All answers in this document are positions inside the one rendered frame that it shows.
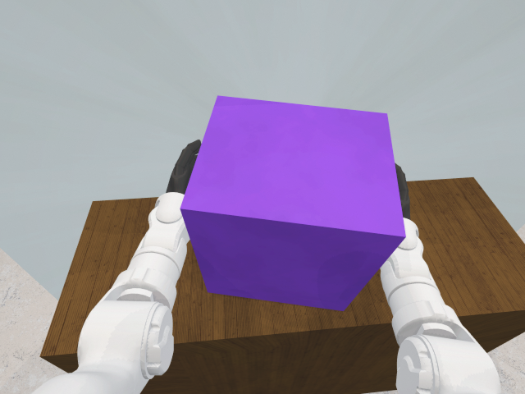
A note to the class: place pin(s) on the left robot forearm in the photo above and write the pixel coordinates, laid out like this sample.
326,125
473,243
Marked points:
157,263

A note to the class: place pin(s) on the robot right hand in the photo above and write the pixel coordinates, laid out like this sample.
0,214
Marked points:
403,192

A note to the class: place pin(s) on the left robot upper arm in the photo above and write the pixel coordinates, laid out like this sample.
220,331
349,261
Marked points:
124,344

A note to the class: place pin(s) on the right robot forearm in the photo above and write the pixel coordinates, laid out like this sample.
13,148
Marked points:
413,296

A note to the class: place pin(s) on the robot left hand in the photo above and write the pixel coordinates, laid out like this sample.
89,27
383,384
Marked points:
182,171

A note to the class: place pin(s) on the pedestal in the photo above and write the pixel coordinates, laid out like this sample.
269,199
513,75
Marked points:
226,344

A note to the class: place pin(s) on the carton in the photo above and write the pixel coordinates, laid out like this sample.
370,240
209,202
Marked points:
293,203

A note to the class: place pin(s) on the right robot upper arm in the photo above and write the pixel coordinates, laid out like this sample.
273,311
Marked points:
438,365

